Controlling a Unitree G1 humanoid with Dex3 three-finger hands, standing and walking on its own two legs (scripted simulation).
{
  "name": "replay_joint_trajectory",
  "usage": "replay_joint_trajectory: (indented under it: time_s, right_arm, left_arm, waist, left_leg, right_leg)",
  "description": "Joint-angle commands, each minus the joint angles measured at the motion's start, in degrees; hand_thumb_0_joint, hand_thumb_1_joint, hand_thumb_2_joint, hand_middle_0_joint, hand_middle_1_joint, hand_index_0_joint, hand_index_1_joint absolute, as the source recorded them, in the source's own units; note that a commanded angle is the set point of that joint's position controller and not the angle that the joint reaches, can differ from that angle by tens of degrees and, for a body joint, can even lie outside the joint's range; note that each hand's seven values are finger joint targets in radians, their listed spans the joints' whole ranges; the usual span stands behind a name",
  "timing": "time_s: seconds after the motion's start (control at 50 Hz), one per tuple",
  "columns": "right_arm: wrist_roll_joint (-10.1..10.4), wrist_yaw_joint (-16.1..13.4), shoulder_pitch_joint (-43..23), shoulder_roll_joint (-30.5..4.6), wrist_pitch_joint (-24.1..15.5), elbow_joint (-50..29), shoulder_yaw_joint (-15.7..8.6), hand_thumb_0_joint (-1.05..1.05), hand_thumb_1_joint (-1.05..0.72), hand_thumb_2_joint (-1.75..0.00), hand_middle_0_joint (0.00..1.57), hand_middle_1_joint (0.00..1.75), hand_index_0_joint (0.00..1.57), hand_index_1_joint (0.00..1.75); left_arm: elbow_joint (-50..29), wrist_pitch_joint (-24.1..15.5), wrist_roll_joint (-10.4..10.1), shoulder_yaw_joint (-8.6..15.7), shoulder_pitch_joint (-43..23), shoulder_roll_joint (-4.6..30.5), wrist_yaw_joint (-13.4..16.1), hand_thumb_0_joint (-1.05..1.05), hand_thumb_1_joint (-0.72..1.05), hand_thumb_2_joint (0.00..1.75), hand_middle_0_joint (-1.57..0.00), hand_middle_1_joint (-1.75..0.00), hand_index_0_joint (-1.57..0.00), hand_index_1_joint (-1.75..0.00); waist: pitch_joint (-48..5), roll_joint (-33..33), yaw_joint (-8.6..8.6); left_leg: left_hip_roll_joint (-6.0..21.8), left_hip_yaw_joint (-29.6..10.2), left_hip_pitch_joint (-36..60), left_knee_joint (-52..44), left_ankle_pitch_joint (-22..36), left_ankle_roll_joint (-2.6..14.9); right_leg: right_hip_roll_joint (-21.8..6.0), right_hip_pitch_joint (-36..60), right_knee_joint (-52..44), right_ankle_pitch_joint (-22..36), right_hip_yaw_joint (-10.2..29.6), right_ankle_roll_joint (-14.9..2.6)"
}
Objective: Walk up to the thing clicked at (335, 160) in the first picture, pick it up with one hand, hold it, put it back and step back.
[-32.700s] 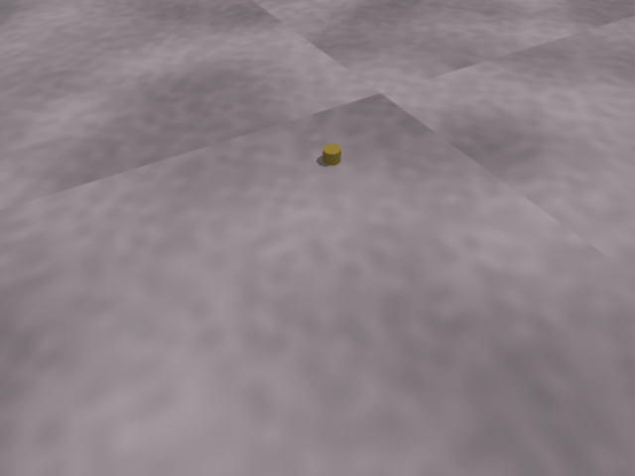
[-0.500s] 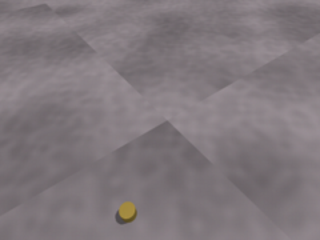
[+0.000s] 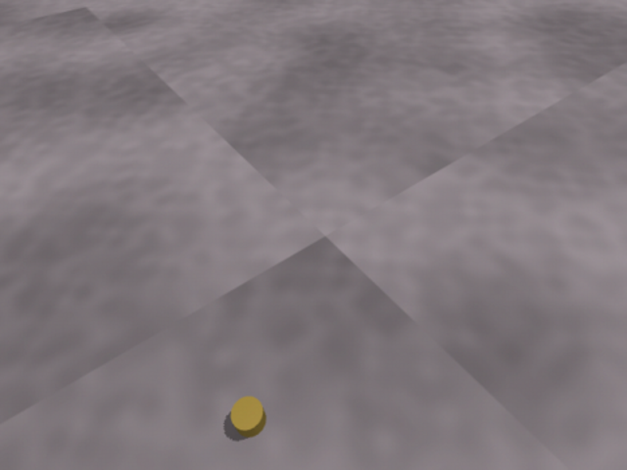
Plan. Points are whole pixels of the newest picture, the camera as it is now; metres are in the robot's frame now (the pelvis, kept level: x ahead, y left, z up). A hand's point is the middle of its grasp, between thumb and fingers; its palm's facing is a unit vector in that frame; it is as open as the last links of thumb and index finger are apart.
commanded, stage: stand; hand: left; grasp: from above
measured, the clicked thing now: (248, 416) +0.42 +0.26 -0.75
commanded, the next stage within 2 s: step back in 0.54 s
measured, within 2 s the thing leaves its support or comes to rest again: neither
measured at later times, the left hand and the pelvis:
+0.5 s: hand out of the picture +0.06 +0.25 -0.16, palm faces +0.00 -0.94 -0.34, open 7.4 cm; pelvis +0.00 +0.00 +0.00, yaw +0 degrees
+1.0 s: hand out of the picture +0.09 +0.31 -0.18, palm faces -0.02 -0.94 -0.35, open 7.4 cm; pelvis -0.06 +0.05 -0.02, yaw +0 degrees
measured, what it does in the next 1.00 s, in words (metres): lifts its right foot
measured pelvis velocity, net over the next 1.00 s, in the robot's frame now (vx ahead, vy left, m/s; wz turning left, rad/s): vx -0.06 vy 0.05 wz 0.00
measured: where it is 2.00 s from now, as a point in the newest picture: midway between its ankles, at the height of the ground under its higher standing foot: outside the picture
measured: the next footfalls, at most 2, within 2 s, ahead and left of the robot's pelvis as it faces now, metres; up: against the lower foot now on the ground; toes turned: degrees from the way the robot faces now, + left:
right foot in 1.22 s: -0.06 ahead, -0.07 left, +0.00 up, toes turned +0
left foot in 1.58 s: -0.15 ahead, +0.19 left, +0.00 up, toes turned -3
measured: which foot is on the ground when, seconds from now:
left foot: down 0.00-1.00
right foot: down 0.00-0.82, up 0.84-1.00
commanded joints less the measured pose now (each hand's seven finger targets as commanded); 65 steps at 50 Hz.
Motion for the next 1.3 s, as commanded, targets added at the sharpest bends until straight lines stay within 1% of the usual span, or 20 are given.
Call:
replay_joint_trajectory:
  time_s: [0.0, 0.5, 0.52, 0.6, 0.68, 0.72, 0.76, 0.8, 0.82, 0.84, 0.92, 0.96, 1.02, 1.1, 1.18, 1.2, 1.22, 1.24, 1.26, 1.28]
  right_arm:
    - [0.02, -0.39, -1.74, -11.24, -1.00, -3.21, -1.80, 0.00, -0.90, -0.90, 0.20, 0.30, 0.20, 0.30]
    - [0.23, -0.06, -1.38, -12.07, -1.09, -3.22, -1.54, 0.00, -0.90, -0.90, 0.20, 0.30, 0.20, 0.30]
    - [0.54, 0.37, -3.50, -15.03, -0.04, -4.87, -2.53, 0.00, -0.90, -0.90, 0.20, 0.30, 0.20, 0.30]
    - [1.35, 0.45, -0.71, -12.84, 0.97, -7.35, -2.79, 0.00, -0.90, -0.90, 0.20, 0.30, 0.20, 0.30]
    - [0.75, 1.00, 3.39, -13.37, 2.66, -9.18, -4.19, 0.00, -0.90, -0.90, 0.20, 0.30, 0.20, 0.30]
    - [0.85, 1.35, 5.55, -13.00, 2.96, -10.04, -4.50, 0.00, -0.90, -0.90, 0.20, 0.30, 0.20, 0.30]
    - [0.82, 1.30, 6.88, -13.67, 2.33, -10.49, -4.76, 0.00, -0.90, -0.90, 0.20, 0.30, 0.20, 0.30]
    - [-0.03, 0.68, 3.54, -19.79, 1.37, -12.23, -6.18, 0.00, -0.90, -0.90, 0.20, 0.30, 0.20, 0.30]
    - [-0.57, 0.42, 5.30, -19.82, 0.91, -12.30, -6.12, 0.00, -0.90, -0.90, 0.20, 0.30, 0.20, 0.30]
    - [-0.60, 0.06, 5.58, -19.89, 0.65, -12.84, -6.16, 0.00, -0.90, -0.90, 0.20, 0.30, 0.20, 0.30]
    - [-0.80, -1.24, -0.24, -17.20, 0.81, -16.21, -5.93, 0.00, -0.90, -0.90, 0.20, 0.30, 0.20, 0.30]
    - [-0.59, -1.55, -0.15, -15.54, 0.77, -17.32, -5.58, 0.00, -0.90, -0.90, 0.20, 0.30, 0.20, 0.30]
    - [-0.39, -1.75, 4.23, -14.93, 0.87, -17.39, -5.83, 0.00, -0.90, -0.90, 0.20, 0.30, 0.20, 0.30]
    - [-0.08, -1.55, 4.41, -16.25, 1.22, -18.62, -6.16, 0.00, -0.90, -0.90, 0.20, 0.30, 0.20, 0.30]
    - [0.63, -0.91, -0.29, -16.43, 1.76, -19.76, -5.79, 0.00, -0.90, -0.90, 0.20, 0.30, 0.20, 0.30]
    - [1.17, -0.73, -0.60, -15.21, 1.74, -19.73, -5.37, 0.00, -0.90, -0.90, 0.20, 0.30, 0.20, 0.30]
    - [1.60, -0.58, -0.28, -14.26, 1.77, -20.25, -4.93, 0.00, -0.90, -0.90, 0.20, 0.30, 0.20, 0.30]
    - [1.52, -0.63, -0.11, -12.54, 2.03, -20.18, -4.42, 0.00, -0.90, -0.90, 0.20, 0.30, 0.20, 0.30]
    - [0.90, -1.05, 0.15, -13.62, 2.57, -19.55, -5.15, 0.00, -0.90, -0.90, 0.20, 0.30, 0.20, 0.30]
    - [0.78, -0.86, 2.53, -15.15, 2.61, -18.35, -5.52, 0.00, -0.90, -0.90, 0.20, 0.30, 0.20, 0.30]
  left_arm:
    - [-3.49, -1.34, 0.09, 1.90, -1.97, 12.03, 0.63, 0.00, 0.90, 0.90, -0.20, -0.30, -0.20, -0.30]
    - [-3.69, -1.58, -0.12, 1.46, -0.81, 12.56, 0.27, 0.00, 0.90, 0.90, -0.20, -0.30, -0.20, -0.30]
    - [-4.46, -0.98, -1.08, 4.45, -0.68, 17.36, 0.59, 0.00, 0.90, 0.90, -0.20, -0.30, -0.20, -0.30]
    - [-8.03, -0.33, -1.27, 5.30, 0.11, 17.42, 0.93, 0.00, 0.90, 0.90, -0.20, -0.30, -0.20, -0.30]
    - [-13.49, 0.54, 0.26, 5.81, -6.79, 18.55, 0.95, 0.00, 0.90, 0.90, -0.20, -0.30, -0.20, -0.30]
    - [-15.08, 0.85, 0.70, 5.78, -8.68, 18.31, 0.84, 0.00, 0.90, 0.90, -0.20, -0.30, -0.20, -0.30]
    - [-16.54, 1.29, 0.38, 5.26, -9.05, 17.00, 0.82, 0.00, 0.90, 0.90, -0.20, -0.30, -0.20, -0.30]
    - [-17.12, 2.16, -1.04, 4.47, -6.73, 12.58, 1.13, 0.00, 0.90, 0.90, -0.20, -0.30, -0.20, -0.30]
    - [-17.02, 2.73, -0.70, 4.59, -4.91, 12.10, 1.50, 0.00, 0.90, 0.90, -0.20, -0.30, -0.20, -0.30]
    - [-17.13, 2.95, -0.57, 4.23, -3.16, 12.09, 1.81, 0.00, 0.90, 0.90, -0.20, -0.30, -0.20, -0.30]
    - [-16.52, 3.30, -1.17, 4.28, -0.31, 13.51, 1.98, 0.00, 0.90, 0.90, -0.20, -0.30, -0.20, -0.30]
    - [-16.64, 3.24, -0.71, 4.65, 1.31, 14.04, 2.02, 0.00, 0.90, 0.90, -0.20, -0.30, -0.20, -0.30]
    - [-18.31, 2.46, -0.15, 4.75, -1.54, 13.92, 1.79, 0.00, 0.90, 0.90, -0.20, -0.30, -0.20, -0.30]
    - [-19.24, 1.82, 0.14, 5.05, -0.72, 13.75, 1.38, 0.00, 0.90, 0.90, -0.20, -0.30, -0.20, -0.30]
    - [-16.70, 0.88, 0.84, 5.43, 5.75, 12.54, 1.02, 0.00, 0.90, 0.90, -0.20, -0.30, -0.20, -0.30]
    - [-16.66, 0.51, 1.09, 5.75, 6.34, 13.97, 1.00, 0.00, 0.90, 0.90, -0.20, -0.30, -0.20, -0.30]
    - [-17.45, 0.29, 1.41, 6.48, 5.77, 16.99, 0.88, 0.00, 0.90, 0.90, -0.20, -0.30, -0.20, -0.30]
    - [-18.73, 0.49, 0.45, 7.05, 3.23, 20.21, 0.57, 0.00, 0.90, 0.90, -0.20, -0.30, -0.20, -0.30]
    - [-20.91, 0.22, 1.11, 7.18, 0.08, 22.14, 0.80, 0.00, 0.90, 0.90, -0.20, -0.30, -0.20, -0.30]
    - [-21.87, 0.21, 0.97, 7.06, -0.96, 19.89, 0.93, 0.00, 0.90, 0.90, -0.20, -0.30, -0.20, -0.30]
  waist:
    - [-3.93, -0.80, -0.33]
    - [-3.91, -0.03, -0.33]
    - [2.54, -0.70, -0.39]
    - [-3.64, -3.51, -1.03]
    - [-6.25, -10.68, -2.59]
    - [-5.40, -11.91, -3.63]
    - [-5.59, -8.40, -3.70]
    - [-4.25, 9.10, -2.58]
    - [-4.88, 8.54, -2.24]
    - [-5.47, 6.56, -1.85]
    - [-7.65, 9.51, 0.12]
    - [-8.24, 7.98, 0.31]
    - [-6.74, 6.25, -2.75]
    - [-6.38, 6.34, -3.42]
    - [-7.58, 4.85, 0.31]
    - [-8.45, 1.19, 0.31]
    - [-7.92, -6.09, 0.00]
    - [-4.34, -13.80, 0.36]
    - [-1.95, -15.62, 0.92]
    - [-0.07, -12.59, -0.28]
  left_leg:
    - [5.76, -4.09, -0.11, -2.23, 10.18, 2.28]
    - [5.77, -4.34, 0.02, -2.60, 8.99, 2.23]
    - [4.36, -4.69, -5.44, 4.15, 17.36, 3.56]
    - [0.69, -0.99, -5.28, 15.04, 14.48, 3.21]
    - [-2.96, -0.79, -5.37, 29.49, -14.57, 4.11]
    - [-2.06, -1.71, -6.08, 28.74, -15.98, 4.61]
    - [0.23, -1.93, -6.19, 18.52, 4.33, 5.19]
    - [11.82, -18.34, -4.02, 4.60, 32.88, 9.90]
    - [15.88, -23.36, -0.20, 4.30, 37.12, 13.44]
    - [16.17, -21.53, 1.54, 6.96, 44.59, 13.37]
    - [10.36, -12.61, 3.91, 8.51, 37.93, 8.09]
    - [11.28, -12.22, 7.03, 9.21, 35.00, 11.32]
    - [11.42, -12.04, 8.51, 10.04, 35.37, 12.60]
    - [12.31, -12.18, 7.08, 11.12, 30.73, 14.24]
    - [10.01, -9.87, -4.53, 15.13, 16.69, 10.76]
    - [7.38, -8.01, -8.70, 17.50, 10.17, 8.28]
    - [1.97, -5.26, -16.30, 23.10, 0.42, 5.32]
    - [-6.60, -0.21, -18.50, 32.63, -16.81, 2.52]
    - [-6.83, -4.18, -16.02, 45.16, -27.31, 1.71]
    - [-5.59, -7.12, -15.03, 48.83, -26.02, 1.38]
  right_leg:
    - [-6.10, -0.43, -2.77, 8.44, 4.42, -1.46]
    - [-6.21, -1.14, -2.93, 7.45, 4.82, -1.56]
    - [-5.74, -4.90, 1.75, 17.62, 5.59, -2.13]
    - [-9.97, -4.62, 3.41, 24.60, 8.58, -7.74]
    - [-17.97, -12.10, 4.42, 21.61, 13.41, -14.09]
    - [-17.08, -13.92, 7.22, 19.99, 11.09, -13.35]
    - [-12.02, -11.51, 14.98, 17.93, 7.17, -9.04]
    - [4.95, -18.00, 31.58, -2.08, 2.53, -2.85]
    - [7.05, -22.55, 38.11, -23.35, 7.82, -3.13]
    - [6.85, -24.03, 42.73, -26.23, 10.85, -3.10]
    - [6.65, -25.83, 47.04, -17.93, 14.10, -2.78]
    - [6.41, -25.86, 47.62, -16.56, 12.33, -1.56]
    - [5.51, -25.40, 40.00, -16.51, 10.61, -0.03]
    - [3.29, -21.15, 28.02, -15.59, 6.99, -0.50]
    - [2.52, -6.20, 8.30, 0.88, 3.99, -3.14]
    - [-0.23, -2.65, 8.20, 8.89, 8.61, -4.51]
    - [-7.24, -0.49, 7.16, 14.32, 18.73, -8.66]
    - [-16.54, -6.15, 2.42, 16.62, 28.15, -16.34]
    - [-22.31, -15.02, 1.03, 18.50, 34.75, -21.33]
    - [-21.62, -17.50, 1.41, 18.82, 33.44, -20.98]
